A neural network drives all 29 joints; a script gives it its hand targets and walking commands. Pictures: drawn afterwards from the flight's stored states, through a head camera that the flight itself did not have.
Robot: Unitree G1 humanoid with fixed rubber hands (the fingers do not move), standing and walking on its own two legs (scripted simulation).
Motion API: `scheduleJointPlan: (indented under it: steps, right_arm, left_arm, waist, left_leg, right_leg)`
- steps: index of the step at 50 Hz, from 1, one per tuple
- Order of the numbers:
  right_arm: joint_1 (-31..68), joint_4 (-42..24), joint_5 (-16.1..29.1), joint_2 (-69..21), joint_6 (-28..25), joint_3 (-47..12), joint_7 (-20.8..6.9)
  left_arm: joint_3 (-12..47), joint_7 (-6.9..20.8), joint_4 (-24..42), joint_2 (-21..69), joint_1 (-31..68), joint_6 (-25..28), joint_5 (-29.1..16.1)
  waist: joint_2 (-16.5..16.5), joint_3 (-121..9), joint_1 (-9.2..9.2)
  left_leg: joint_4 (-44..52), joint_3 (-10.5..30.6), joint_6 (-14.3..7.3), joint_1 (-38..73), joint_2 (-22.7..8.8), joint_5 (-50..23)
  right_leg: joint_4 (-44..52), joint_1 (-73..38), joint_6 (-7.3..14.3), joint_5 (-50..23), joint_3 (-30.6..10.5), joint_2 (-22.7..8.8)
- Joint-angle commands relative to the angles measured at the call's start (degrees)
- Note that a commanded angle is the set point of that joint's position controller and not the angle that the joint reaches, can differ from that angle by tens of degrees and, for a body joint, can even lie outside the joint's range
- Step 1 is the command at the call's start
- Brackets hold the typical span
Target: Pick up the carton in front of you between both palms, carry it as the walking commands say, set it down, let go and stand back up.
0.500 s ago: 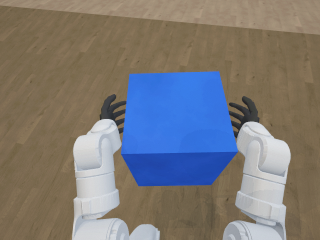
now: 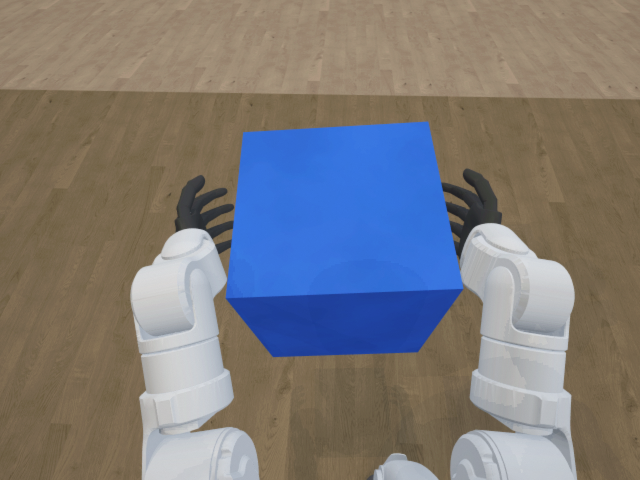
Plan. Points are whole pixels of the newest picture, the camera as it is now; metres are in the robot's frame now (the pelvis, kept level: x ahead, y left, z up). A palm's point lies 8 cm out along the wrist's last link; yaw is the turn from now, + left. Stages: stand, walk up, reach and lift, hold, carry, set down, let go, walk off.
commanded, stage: carry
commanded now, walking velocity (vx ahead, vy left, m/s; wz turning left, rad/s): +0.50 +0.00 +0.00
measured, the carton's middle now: (340, 254) +0.38 -0.02 +0.09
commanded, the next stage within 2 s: none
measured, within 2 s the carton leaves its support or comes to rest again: neither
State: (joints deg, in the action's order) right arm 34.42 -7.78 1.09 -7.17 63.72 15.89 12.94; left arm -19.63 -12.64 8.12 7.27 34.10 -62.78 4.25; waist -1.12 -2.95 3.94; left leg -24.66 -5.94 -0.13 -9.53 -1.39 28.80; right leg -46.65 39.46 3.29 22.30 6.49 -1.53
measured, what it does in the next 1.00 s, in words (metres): climbs: right foot 0.04 m higher, then left foot 0.03 m higher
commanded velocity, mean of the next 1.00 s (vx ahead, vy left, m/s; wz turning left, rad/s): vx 0.47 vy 0.00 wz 0.00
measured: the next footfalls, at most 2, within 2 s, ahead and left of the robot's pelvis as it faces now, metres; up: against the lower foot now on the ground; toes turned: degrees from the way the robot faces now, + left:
right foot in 0.04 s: +0.19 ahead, -0.11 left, +0.04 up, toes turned -6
left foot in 0.40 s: +0.41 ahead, +0.12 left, +0.07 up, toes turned +7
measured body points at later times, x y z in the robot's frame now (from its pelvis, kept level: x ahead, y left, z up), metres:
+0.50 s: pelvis +0.31 +0.03 +0.04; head +0.32 +0.03 +0.49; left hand +0.68 +0.17 +0.18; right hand +0.65 -0.14 +0.18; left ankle +0.37 +0.11 -0.67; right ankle +0.19 -0.08 -0.59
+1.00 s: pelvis +0.60 +0.01 +0.10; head +0.63 +0.01 +0.55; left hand +0.94 +0.20 +0.23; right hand +0.98 -0.11 +0.22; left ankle +0.63 +0.12 -0.54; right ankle +0.59 -0.08 -0.63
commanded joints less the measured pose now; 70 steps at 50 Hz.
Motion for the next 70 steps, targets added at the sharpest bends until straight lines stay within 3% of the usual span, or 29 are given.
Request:
scheduleJointPlan:
  steps: [1, 2, 3, 4, 7, 9, 16, 19, 20, 21, 22, 25, 27, 34, 38, 39, 40, 41, 43, 44, 48, 54, 56, 57, 58, 59, 62, 67, 70]
  right_arm:
    - [28.9, -0.7, 8.4, -36.6, 0.5, -31.8, -1.6]
    - [29.1, -0.4, 6.8, -35.4, 0.9, -30.6, -1.2]
    - [28.5, -0.5, 5.7, -34.8, 1.3, -29.4, -1.1]
    - [30.5, -0.7, 4.3, -35.0, 1.4, -28.1, -0.8]
    - [30.6, 1.1, 2.4, -38.4, 0.6, -25.0, -0.8]
    - [32.1, 0.8, 1.1, -39.6, -0.7, -24.7, -1.1]
    - [30.6, -2.4, 2.0, -34.6, -1.4, -27.7, 0.0]
    - [28.6, -0.4, 3.6, -34.2, -0.3, -28.4, -0.3]
    - [27.3, 1.2, 4.0, -33.8, -0.1, -28.2, -0.2]
    - [27.1, 1.6, 3.9, -33.0, 0.1, -28.1, -0.1]
    - [27.9, 2.4, 4.3, -34.4, 0.2, -28.7, -0.1]
    - [36.9, -4.0, 10.6, -41.4, 0.0, -35.3, -1.8]
    - [41.4, -6.5, 13.7, -44.3, -1.0, -37.6, -2.7]
    - [35.3, -3.6, 13.2, -40.2, -0.9, -35.3, -2.6]
    - [29.3, 0.9, 7.7, -37.1, 0.8, -31.4, -1.6]
    - [29.8, 1.0, 6.1, -35.8, 1.2, -30.1, -1.2]
    - [29.0, 1.1, 4.9, -35.5, 1.6, -28.7, -1.1]
    - [31.9, 0.8, 3.8, -36.2, 1.6, -27.8, -0.8]
    - [31.3, 2.3, 2.6, -38.5, 1.1, -25.5, -0.7]
    - [31.2, 2.4, 2.0, -39.4, 0.6, -24.6, -0.9]
    - [33.1, 0.6, 0.4, -39.7, -1.6, -25.5, -0.8]
    - [29.5, -1.4, 2.7, -34.6, -0.9, -28.2, 0.1]
    - [28.4, 0.0, 4.4, -34.9, -0.1, -28.8, -0.2]
    - [27.8, 0.2, 5.1, -35.2, 0.2, -29.0, -0.5]
    - [29.6, 0.6, 5.3, -34.1, 0.3, -29.3, -0.3]
    - [29.0, 1.1, 6.0, -35.6, 0.7, -29.6, -0.4]
    - [35.9, -5.6, 10.9, -41.7, 0.2, -34.8, -1.8]
    - [38.9, -10.7, 14.1, -43.1, -1.7, -38.0, -2.9]
    - [34.8, -8.8, 12.6, -39.7, -1.1, -36.8, -2.2]
  left_arm:
    - [32.6, 0.5, -2.1, 35.7, 29.8, -1.5, -9.5]
    - [32.5, 0.6, -3.7, 35.8, 28.2, -1.8, -9.8]
    - [32.7, 0.4, -4.1, 34.9, 28.5, -1.7, -10.0]
    - [33.7, 0.6, -4.7, 37.4, 29.7, -1.7, -10.7]
    - [39.5, 2.2, 1.6, 44.0, 38.3, -0.9, -16.3]
    - [42.1, 3.2, 3.5, 47.3, 42.9, 0.4, -19.3]
    - [40.4, 2.5, 2.5, 41.2, 35.7, 0.9, -19.2]
    - [37.2, 1.4, 0.0, 38.1, 31.2, -0.3, -15.2]
    - [36.1, 1.1, -0.5, 36.9, 30.4, -0.8, -13.6]
    - [34.1, 0.8, -0.5, 35.8, 29.4, -1.4, -12.4]
    - [32.8, 0.7, -0.6, 34.9, 30.2, -1.7, -11.4]
    - [29.3, 0.5, -2.3, 37.6, 31.3, -1.5, -8.9]
    - [28.9, 0.7, -2.0, 38.3, 32.2, -0.5, -7.8]
    - [30.9, -0.3, -0.5, 35.6, 31.4, -0.3, -7.1]
    - [31.9, 0.6, -3.9, 36.3, 30.3, -1.8, -8.9]
    - [31.8, 0.7, -5.6, 36.6, 28.3, -1.9, -9.3]
    - [32.3, 0.6, -6.0, 35.9, 29.2, -1.8, -9.5]
    - [33.2, 0.9, -5.8, 38.5, 30.9, -1.8, -10.5]
    - [37.7, 1.9, -1.2, 42.9, 37.2, -1.5, -14.5]
    - [39.4, 2.3, 0.8, 45.0, 39.6, -0.9, -16.1]
    - [42.9, 4.0, 3.8, 47.9, 44.8, 1.4, -21.6]
    - [38.5, 2.2, 0.6, 40.2, 33.7, 0.3, -17.9]
    - [36.4, 1.6, -0.5, 38.1, 30.8, -0.7, -15.1]
    - [35.1, 1.2, -0.6, 36.6, 31.2, -1.1, -13.4]
    - [33.1, 1.0, -0.4, 36.2, 29.2, -1.8, -12.4]
    - [32.6, 0.6, -0.3, 35.3, 30.8, -2.2, -11.5]
    - [30.9, 0.7, -0.4, 39.0, 31.6, -1.7, -10.0]
    - [32.3, 0.8, 2.8, 39.1, 32.3, 0.3, -9.4]
    - [32.6, 0.4, 3.1, 36.4, 29.5, 0.0, -9.4]
  waist:
    - [-5.8, -23.3, -7.25]
    - [-2.4, -27.9, -10.17]
    - [13.4, -32.0, -9.79]
    - [18.5, -28.0, -10.46]
    - [-0.2, -23.4, -9.56]
    - [1.5, -23.4, -7.90]
    - [9.0, -19.8, -6.94]
    - [8.6, -22.7, -0.91]
    - [2.9, -27.4, 1.94]
    - [-10.7, -31.9, 2.88]
    - [-18.7, -29.8, 3.34]
    - [1.6, -23.8, 1.78]
    - [-0.6, -24.1, -0.18]
    - [-6.5, -20.2, -0.53]
    - [-5.0, -24.0, -7.80]
    - [-0.9, -28.7, -10.93]
    - [16.7, -31.1, -9.82]
    - [17.0, -26.4, -10.26]
    - [1.7, -23.6, -9.92]
    - [-0.8, -22.9, -9.37]
    - [6.0, -21.9, -7.82]
    - [11.6, -20.7, -5.97]
    - [7.7, -25.6, -1.80]
    - [4.0, -29.4, 1.00]
    - [-14.2, -33.0, 0.88]
    - [-14.2, -30.7, 0.65]
    - [-0.7, -27.2, -0.03]
    - [-8.0, -29.2, -1.68]
    - [-5.5, -30.3, -3.41]
  left_leg:
    - [-10.1, 0.2, -5.9, 2.0, -8.5, -47.5]
    - [-22.2, -2.2, -3.2, -6.6, -6.5, -44.3]
    - [-39.5, -1.3, 0.1, -21.9, -0.4, -25.5]
    - [-50.5, 3.5, -0.2, -34.5, 6.2, 0.8]
    - [-58.7, 9.2, -3.3, -41.1, -0.1, -0.3]
    - [-52.0, 8.4, -3.6, -38.3, -1.5, -3.1]
    - [-20.3, -0.2, -2.0, -24.5, -0.4, -7.9]
    - [-10.3, -9.9, -3.4, -1.9, 6.6, -11.4]
    - [-9.7, -6.0, -5.0, 12.5, 5.3, -10.2]
    - [-1.0, 25.5, -11.9, 21.6, -11.6, 3.6]
    - [8.5, 48.0, -17.6, 26.3, -17.2, -3.5]
    - [-0.6, 34.3, -16.3, 19.4, -16.6, -27.4]
    - [1.3, 27.1, -12.6, 17.1, -14.7, -21.1]
    - [7.2, 11.6, -11.3, 9.9, -12.4, -21.4]
    - [-11.7, -0.4, -5.2, -0.6, -8.1, -46.2]
    - [-24.9, -2.4, -2.6, -9.5, -6.4, -39.5]
    - [-41.4, -1.2, 0.3, -25.3, 1.1, -20.0]
    - [-52.0, 4.4, -0.4, -35.8, 5.3, 1.2]
    - [-60.9, 8.4, -2.6, -41.1, 0.9, 0.7]
    - [-58.2, 9.0, -3.2, -41.1, -0.4, -0.5]
    - [-47.3, 5.8, -3.0, -39.2, -1.8, -4.0]
    - [-15.8, -5.3, -1.9, -18.1, 3.8, -10.2]
    - [-7.9, -8.6, -3.6, 1.4, 7.1, -18.0]
    - [-7.0, 0.8, -5.0, 13.4, -0.1, -19.1]
    - [-2.1, 30.6, -14.0, 22.9, -16.0, -35.7]
    - [-0.3, 36.6, -17.6, 23.8, -18.6, -53.6]
    - [-4.3, 23.9, -13.8, 18.7, -15.4, -57.7]
    - [-3.3, 10.8, -10.1, 13.6, -11.1, -50.0]
    - [-6.6, 5.2, -6.0, 2.6, -7.8, -31.4]
  right_leg:
    - [12.1, -28.6, 1.5, -5.0, 9.4, 7.9]
    - [11.9, -44.2, 3.7, -2.6, 2.1, 4.5]
    - [21.1, -53.3, 11.8, 8.9, -32.0, -12.9]
    - [29.9, -54.7, 16.8, -0.9, -49.0, -16.8]
    - [20.9, -48.0, 14.3, -19.6, -33.9, -16.1]
    - [23.0, -44.7, 10.5, -11.4, -27.4, -14.2]
    - [27.9, -36.1, 7.9, -12.8, -10.2, -10.9]
    - [15.5, -29.3, 4.2, -28.0, -2.4, -9.3]
    - [2.9, -23.3, 1.5, -31.6, 1.9, -6.5]
    - [-15.6, -11.0, -2.7, -17.0, 1.9, -1.3]
    - [-26.2, 3.6, -3.5, 8.2, -2.3, 7.0]
    - [-36.5, 10.7, -0.9, 5.5, -8.3, 0.3]
    - [-29.6, 8.7, 0.2, 2.6, -8.4, -1.0]
    - [-2.7, -1.2, -0.4, 0.2, -0.8, -0.6]
    - [12.0, -32.3, 1.9, -4.5, 8.7, 7.8]
    - [12.0, -47.2, 4.1, 0.8, -1.1, 2.3]
    - [23.2, -53.9, 12.8, 9.6, -36.6, -14.0]
    - [29.7, -53.7, 16.4, -1.3, -48.8, -16.8]
    - [21.4, -50.1, 15.8, -17.9, -37.7, -17.0]
    - [21.1, -47.4, 13.7, -19.0, -33.3, -15.8]
    - [25.5, -43.7, 10.5, -8.3, -23.4, -13.9]
    - [20.9, -36.8, 5.0, -32.4, -6.1, -10.0]
    - [7.8, -31.4, 0.9, -42.9, 1.2, -7.2]
    - [-1.2, -24.3, -1.9, -27.4, 1.2, -6.5]
    - [-17.1, -10.6, -5.6, -7.1, 1.0, 1.6]
    - [-25.7, -3.8, -5.4, 12.7, -3.8, 5.2]
    - [-23.9, -0.6, -3.1, 10.2, -8.2, 0.8]
    - [7.1, -16.7, -2.8, 8.1, -3.2, 3.6]
    - [23.1, -36.0, -1.5, -11.9, -2.6, 1.4]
